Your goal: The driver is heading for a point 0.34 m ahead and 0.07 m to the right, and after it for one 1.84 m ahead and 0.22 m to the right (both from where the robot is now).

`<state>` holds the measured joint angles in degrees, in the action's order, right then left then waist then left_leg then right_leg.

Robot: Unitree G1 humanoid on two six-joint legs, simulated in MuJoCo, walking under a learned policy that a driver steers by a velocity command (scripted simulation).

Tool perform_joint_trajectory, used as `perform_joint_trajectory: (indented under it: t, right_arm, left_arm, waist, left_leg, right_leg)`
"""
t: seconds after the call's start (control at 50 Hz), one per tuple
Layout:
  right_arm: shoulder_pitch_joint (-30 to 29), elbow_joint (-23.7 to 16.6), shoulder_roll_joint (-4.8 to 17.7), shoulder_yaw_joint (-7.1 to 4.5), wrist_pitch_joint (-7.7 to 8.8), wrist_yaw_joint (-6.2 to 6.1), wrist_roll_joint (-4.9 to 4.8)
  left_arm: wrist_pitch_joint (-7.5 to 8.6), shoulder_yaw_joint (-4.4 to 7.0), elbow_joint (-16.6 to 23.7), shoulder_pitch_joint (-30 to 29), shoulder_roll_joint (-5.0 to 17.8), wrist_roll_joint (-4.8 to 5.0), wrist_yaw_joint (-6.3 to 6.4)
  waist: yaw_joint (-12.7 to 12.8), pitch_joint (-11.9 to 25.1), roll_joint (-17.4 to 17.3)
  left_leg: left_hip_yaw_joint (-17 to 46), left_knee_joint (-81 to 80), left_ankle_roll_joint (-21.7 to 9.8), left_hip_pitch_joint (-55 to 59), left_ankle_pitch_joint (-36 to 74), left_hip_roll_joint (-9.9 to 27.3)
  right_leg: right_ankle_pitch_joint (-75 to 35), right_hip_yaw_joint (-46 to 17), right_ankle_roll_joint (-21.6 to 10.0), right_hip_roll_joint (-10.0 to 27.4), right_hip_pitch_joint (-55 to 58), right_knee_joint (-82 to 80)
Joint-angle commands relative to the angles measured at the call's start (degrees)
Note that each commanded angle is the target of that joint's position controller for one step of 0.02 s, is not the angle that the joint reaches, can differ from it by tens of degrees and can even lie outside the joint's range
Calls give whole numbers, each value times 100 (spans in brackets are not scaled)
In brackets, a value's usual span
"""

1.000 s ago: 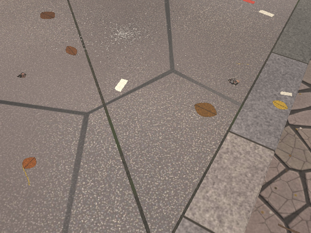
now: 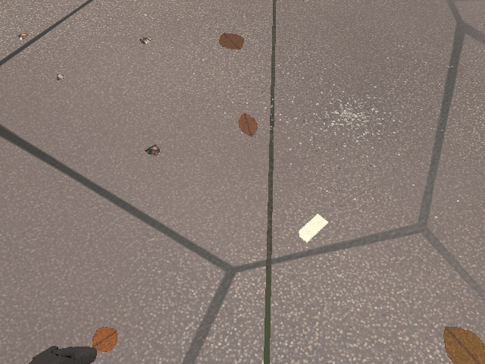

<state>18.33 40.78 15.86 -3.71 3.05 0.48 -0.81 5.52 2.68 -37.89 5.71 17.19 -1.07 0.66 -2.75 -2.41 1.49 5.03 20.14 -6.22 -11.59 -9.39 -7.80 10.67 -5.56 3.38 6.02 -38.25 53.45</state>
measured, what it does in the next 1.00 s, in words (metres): walks ahead, turning right: right foot, then left foot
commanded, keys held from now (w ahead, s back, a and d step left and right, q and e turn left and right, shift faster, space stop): w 0.02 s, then w+e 0.16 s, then e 0.50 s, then no key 0.32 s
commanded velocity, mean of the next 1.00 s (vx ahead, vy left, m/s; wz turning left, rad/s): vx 0.21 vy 0.00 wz -0.23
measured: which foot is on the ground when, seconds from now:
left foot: down 0.00-0.24, up 0.26-0.74, down 0.76-1.00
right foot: up 0.00-0.22, down 0.24-0.76, up 0.78-1.00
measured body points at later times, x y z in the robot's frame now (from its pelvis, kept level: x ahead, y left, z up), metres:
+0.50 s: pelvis +0.24 -0.07 +0.00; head +0.29 -0.09 +0.44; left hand +0.39 +0.20 -0.10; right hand +0.39 -0.35 -0.11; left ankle +0.30 +0.09 -0.68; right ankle +0.29 -0.14 -0.74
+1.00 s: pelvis +0.32 -0.03 +0.00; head +0.35 -0.02 +0.44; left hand +0.54 +0.19 -0.12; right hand +0.37 -0.33 -0.10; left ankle +0.39 +0.07 -0.74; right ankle +0.25 -0.17 -0.70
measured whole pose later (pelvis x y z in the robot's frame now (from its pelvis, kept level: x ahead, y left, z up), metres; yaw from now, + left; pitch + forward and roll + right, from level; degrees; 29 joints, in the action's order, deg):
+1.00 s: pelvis +0.32 -0.03 +0.00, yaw -19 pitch +1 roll -1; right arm 9.2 41.6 13.8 -1.9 0.2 -0.8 0.6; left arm -3.4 3.8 -39.6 10.7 18.0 0.5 2.0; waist -0.9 -2.1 2.0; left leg 3.8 26.6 -0.6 -16.3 -11.1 -0.7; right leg 26.4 -6.0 5.9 -1.7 -21.0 48.7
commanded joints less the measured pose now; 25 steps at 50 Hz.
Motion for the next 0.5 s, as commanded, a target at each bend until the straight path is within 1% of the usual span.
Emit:
perform_joint_trajectory:
  t: [0.02, 0.04, 0.06, 0.08, 0.12, 0.16, 0.18, 0.2, 0.22, 0.24, 0.26, 0.28, 0.3, 0.32, 0.34, 0.36, 0.38, 0.4, 0.42, 0.46, 0.5]
  right_arm:
    - [-159, -355, 916, -230, 71, -101, -32]
    - [-57, -290, 870, -202, 66, -107, -25]
    - [82, -217, 855, -184, 74, -102, -16]
    - [181, -151, 873, -175, 80, -94, -12]
    - [365, -34, 888, -161, 74, -81, -5]
    - [483, 78, 953, -172, 40, -84, 22]
    - [494, 123, 975, -180, 16, -93, 31]
    - [369, 130, 983, -178, -11, -109, 45]
    - [228, 108, 1001, -174, -34, -133, 57]
    - [47, 51, 974, -138, -49, -159, 79]
    - [-18, -139, 768, -43, -24, -193, 205]
    - [903, -75, 342, 89, 51, -140, 237]
    - [789, -35, 842, 32, 91, -95, 221]
    - [143, -216, 987, -17, 100, -70, 85]
    - [-348, -343, 950, -4, 98, -94, 109]
    - [-646, -455, 935, -26, 70, -124, 180]
    - [-572, -511, 844, -30, 18, -147, 190]
    - [-419, -488, 745, -12, -38, -175, 174]
    - [-276, -429, 642, 10, -88, -207, 158]
    - [-285, -399, 570, 23, -152, -275, 175]
    - [-443, -401, 579, 5, -209, -311, 191]
  left_arm:
    - [30, 28, 312, -231, 210, 8, -21]
    - [56, 0, 307, -375, 166, 34, -64]
    - [87, -13, 312, -524, 159, 68, -111]
    - [108, -5, 333, -651, 201, 106, -149]
    - [135, 16, 423, -908, 304, 132, -210]
    - [150, 38, 524, -1041, 379, 150, -265]
    - [151, 49, 536, -994, 408, 164, -291]
    - [154, 79, 494, -775, 465, 142, -303]
    - [167, 146, 365, -306, 569, 95, -305]
    - [194, 225, 171, 435, 711, 49, -308]
    - [201, 273, 55, 1275, 1029, -35, -291]
    - [141, 334, -18, 1367, 1324, -16, -304]
    - [57, 259, 0, 1520, 837, 168, -294]
    - [-11, 203, 133, 1067, 690, 190, -251]
    - [-85, 194, 229, 783, 658, 158, -221]
    - [-141, 194, 266, 687, 691, 162, -200]
    - [-166, 204, 252, 654, 741, 124, -171]
    - [-199, 215, 261, 568, 743, 101, -162]
    - [-221, 224, 264, 502, 748, 95, -154]
    - [-281, 281, 243, 519, 888, 111, -108]
    - [-378, 331, 213, 584, 1002, 159, -29]
  waist:
    - [42, 278, -470]
    - [-64, 302, -530]
    - [-182, 291, -580]
    - [-261, 236, -618]
    - [-381, 126, -625]
    - [-394, 53, -637]
    - [-349, 33, -659]
    - [-199, 68, -687]
    - [64, 381, -715]
    - [489, 907, -639]
    - [766, 1740, -108]
    - [326, 2371, 1442]
    - [575, 2551, 864]
    - [620, 1787, 473]
    - [597, 1322, -70]
    - [535, 916, -317]
    - [321, 844, -183]
    - [191, 808, 42]
    - [107, 818, 195]
    - [75, 927, 303]
    - [108, 1109, 314]
  left_leg:
    - [851, -630, -751, -397, 1270, 1125]
    - [774, -640, -675, -368, 1071, 1131]
    - [806, -679, -649, -311, 870, 1223]
    - [866, -645, -642, -143, 743, 1333]
    - [1027, -453, -637, 461, 826, 1593]
    - [1151, -256, -598, 1144, 1319, 1893]
    - [1131, -148, -545, 1395, 1711, 1979]
    - [980, 167, -425, 1493, 2654, 1913]
    - [762, 723, -296, 1520, 3988, 1743]
    - [449, 1646, -91, 1317, 4677, 1456]
    - [253, 3188, 158, 262, 3183, 1112]
    - [-146, 5271, 747, -1920, -1880, 146]
    - [352, 5736, 815, -2373, -2479, 317]
    - [359, 5787, 862, -2685, -2129, 604]
    - [200, 5585, 888, -2729, -1883, 754]
    - [106, 5308, 937, -2705, -1721, 817]
    - [129, 5021, 954, -2429, -1553, 900]
    - [105, 4723, 996, -2254, -1504, 896]
    - [53, 4405, 1046, -2133, -1493, 881]
    - [-42, 3866, 1153, -1972, -1331, 778]
    - [-2, 3506, 1222, -1847, -919, 712]
  right_leg:
    - [-1239, 298, 99, -274, 591, -1240]
    - [-1643, 362, 78, -329, 767, -1611]
    - [-1979, 404, 42, -354, 897, -1815]
    - [-2100, 390, -19, -341, 871, -1969]
    - [-1858, 369, -207, -325, 528, -2224]
    - [-1262, 383, -436, -352, 152, -2366]
    - [-944, 416, -552, -383, 113, -2417]
    - [-682, 479, -684, -487, 377, -2549]
    - [-693, 672, -820, -730, 1049, -2664]
    - [-1484, 678, -1016, -753, 2133, -2850]
    - [-3245, -455, -1446, 162, 3851, -2565]
    - [-4548, -2714, -2602, 1558, 5851, -2488]
    - [-3930, -3157, -2533, 1473, 5914, -2800]
    - [-3825, -2402, -2255, 1231, 5320, -2853]
    - [-4006, -1929, -2057, 970, 4629, -2949]
    - [-4165, -1706, -1985, 795, 3959, -3103]
    - [-4071, -1571, -1934, 633, 3527, -3242]
    - [-3924, -1474, -1909, 488, 3238, -3344]
    - [-3929, -1345, -1892, 399, 3009, -3386]
    - [-4026, -1232, -1891, 304, 2713, -3377]
    - [-3602, -1257, -1793, 230, 2596, -3319]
